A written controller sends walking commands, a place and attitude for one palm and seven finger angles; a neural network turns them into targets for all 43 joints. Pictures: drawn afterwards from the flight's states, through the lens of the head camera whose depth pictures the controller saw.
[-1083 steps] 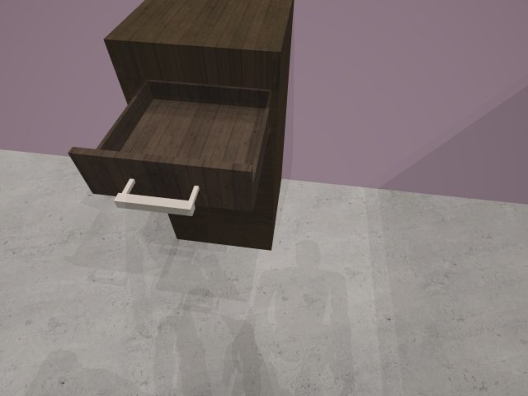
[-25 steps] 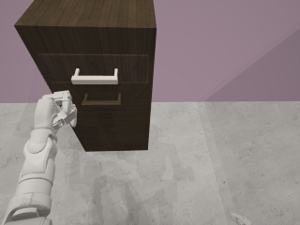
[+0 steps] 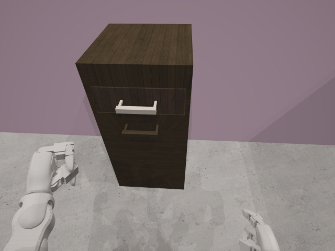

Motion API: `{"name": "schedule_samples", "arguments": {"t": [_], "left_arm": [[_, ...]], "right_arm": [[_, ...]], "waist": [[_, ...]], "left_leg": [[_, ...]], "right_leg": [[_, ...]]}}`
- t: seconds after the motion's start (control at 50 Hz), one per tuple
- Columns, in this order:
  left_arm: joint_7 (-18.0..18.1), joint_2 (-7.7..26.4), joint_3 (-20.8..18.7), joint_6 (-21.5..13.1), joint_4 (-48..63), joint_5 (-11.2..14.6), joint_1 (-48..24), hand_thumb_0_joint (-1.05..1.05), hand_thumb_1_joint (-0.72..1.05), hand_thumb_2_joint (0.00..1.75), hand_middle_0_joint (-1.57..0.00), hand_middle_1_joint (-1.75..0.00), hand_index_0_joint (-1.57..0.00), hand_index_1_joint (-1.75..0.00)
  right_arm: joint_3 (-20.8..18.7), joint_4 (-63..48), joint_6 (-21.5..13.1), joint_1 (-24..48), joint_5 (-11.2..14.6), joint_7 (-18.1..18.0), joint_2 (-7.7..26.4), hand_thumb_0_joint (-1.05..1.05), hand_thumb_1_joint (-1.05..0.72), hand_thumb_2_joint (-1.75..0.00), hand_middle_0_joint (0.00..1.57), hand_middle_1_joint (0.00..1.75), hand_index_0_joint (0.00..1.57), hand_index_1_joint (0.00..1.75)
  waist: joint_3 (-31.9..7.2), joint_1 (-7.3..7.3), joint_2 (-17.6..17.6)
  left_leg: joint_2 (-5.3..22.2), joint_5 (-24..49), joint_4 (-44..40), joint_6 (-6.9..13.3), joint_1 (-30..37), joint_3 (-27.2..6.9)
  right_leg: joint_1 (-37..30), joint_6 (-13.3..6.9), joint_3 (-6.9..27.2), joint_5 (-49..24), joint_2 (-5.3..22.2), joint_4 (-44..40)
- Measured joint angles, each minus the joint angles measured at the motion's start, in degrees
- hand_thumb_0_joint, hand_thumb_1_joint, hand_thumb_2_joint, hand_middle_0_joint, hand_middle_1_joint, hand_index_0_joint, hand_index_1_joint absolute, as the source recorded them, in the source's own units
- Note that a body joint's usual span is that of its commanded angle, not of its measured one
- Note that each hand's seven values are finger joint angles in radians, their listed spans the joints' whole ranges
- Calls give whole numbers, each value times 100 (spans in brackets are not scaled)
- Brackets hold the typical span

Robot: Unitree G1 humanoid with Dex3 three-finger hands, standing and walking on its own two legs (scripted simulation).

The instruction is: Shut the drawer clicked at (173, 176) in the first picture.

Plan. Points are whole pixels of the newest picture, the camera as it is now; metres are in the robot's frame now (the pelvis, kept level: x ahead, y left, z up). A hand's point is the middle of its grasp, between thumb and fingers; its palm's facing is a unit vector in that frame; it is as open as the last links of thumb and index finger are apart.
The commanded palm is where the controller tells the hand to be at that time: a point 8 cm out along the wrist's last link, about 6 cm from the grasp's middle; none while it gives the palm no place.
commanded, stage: draw the hand back to the body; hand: left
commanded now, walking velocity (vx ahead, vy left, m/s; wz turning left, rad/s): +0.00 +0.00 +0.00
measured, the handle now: (137, 106) +0.66 +0.20 -0.04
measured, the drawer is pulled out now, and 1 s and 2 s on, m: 0.00 0.00 0.00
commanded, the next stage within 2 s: step back with the hand held close in 0.40 s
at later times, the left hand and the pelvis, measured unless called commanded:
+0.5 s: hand (53, 191) +0.18 +0.22 +0.15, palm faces +0.40 -0.85 -0.35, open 3.2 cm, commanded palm +0.13 +0.27 +0.17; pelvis +0.00 -0.02 +0.00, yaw +1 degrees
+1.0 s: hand (46, 189) +0.18 +0.24 +0.15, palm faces +0.29 -0.82 -0.49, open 3.2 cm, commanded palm +0.12 +0.28 +0.17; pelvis -0.01 +0.00 +0.00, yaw +0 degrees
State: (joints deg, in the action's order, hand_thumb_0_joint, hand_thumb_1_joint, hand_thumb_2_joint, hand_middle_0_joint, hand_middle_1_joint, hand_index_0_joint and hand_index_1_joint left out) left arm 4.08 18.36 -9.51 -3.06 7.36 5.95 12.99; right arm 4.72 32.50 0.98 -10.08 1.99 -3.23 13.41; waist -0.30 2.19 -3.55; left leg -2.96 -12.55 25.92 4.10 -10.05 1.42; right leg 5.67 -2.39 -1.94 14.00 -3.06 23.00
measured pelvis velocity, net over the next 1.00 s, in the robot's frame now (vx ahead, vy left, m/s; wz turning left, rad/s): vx -0.01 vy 0.00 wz -0.01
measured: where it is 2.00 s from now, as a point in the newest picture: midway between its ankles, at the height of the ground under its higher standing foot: outside the picture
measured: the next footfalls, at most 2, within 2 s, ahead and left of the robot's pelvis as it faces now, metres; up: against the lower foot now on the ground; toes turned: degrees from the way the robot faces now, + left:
left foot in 1.60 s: -0.02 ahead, +0.10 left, +0.00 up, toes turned +5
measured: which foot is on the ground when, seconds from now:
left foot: down 0.00-1.00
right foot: down 0.00-1.00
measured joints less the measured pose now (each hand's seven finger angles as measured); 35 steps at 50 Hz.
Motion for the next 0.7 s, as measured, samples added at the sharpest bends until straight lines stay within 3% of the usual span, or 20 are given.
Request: {"name": "schedule_samples", "arguments": {"t": [0.28, 0.46, 0.56, 0.64, 0.7], "left_arm": [[82, 190, -688, -290, 2054, -25, 1947, 1, 89, 90, -140, -160, -140, -160], [159, -43, -534, -257, 1664, -104, 1713, 1, 89, 90, -140, -160, -141, -160], [159, 35, -538, -288, 1813, -126, 1692, 2, 89, 90, -140, -160, -141, -160], [150, 218, -979, -666, 1895, -157, 1711, 1, 89, 90, -140, -160, -141, -160], [128, 206, -1063, -780, 1886, -150, 1856, 1, 89, 90, -140, -160, -141, -160]], "right_arm": [[-230, 232, -379, -172, -115, 28, 82, 2, -90, -90, 20, 30, 20, 30], [-268, 311, -506, -123, -140, -72, 49, 2, -90, -90, 20, 30, 20, 30], [-237, 280, -562, -174, -145, -78, 25, 2, -90, -90, 20, 30, 20, 30], [-273, 163, -369, -74, -187, 26, 26, 2, -90, -90, 20, 30, 20, 30], [-377, 102, -184, 8, -183, 70, 63, 2, -90, -90, 20, 30, 20, 30]], "waist": [[26, 146, -130], [137, 179, -94], [96, 133, -61], [44, -41, -74], [58, -139, -92]], "left_leg": [[71, 63, -175, -66, 295, -65], [90, 62, -139, -106, 267, -122], [115, 2, -127, -128, 303, -101], [148, -11, -58, -128, 27, -109], [130, 45, -110, -110, -146, -62]], "right_leg": [[-401, -59, -38, -164, -83, -394], [-383, -107, -95, -142, -108, -355], [-420, -127, -66, -102, -132, -362], [-185, -120, -73, -146, -164, -389], [41, -83, -33, -169, -139, -348]]}}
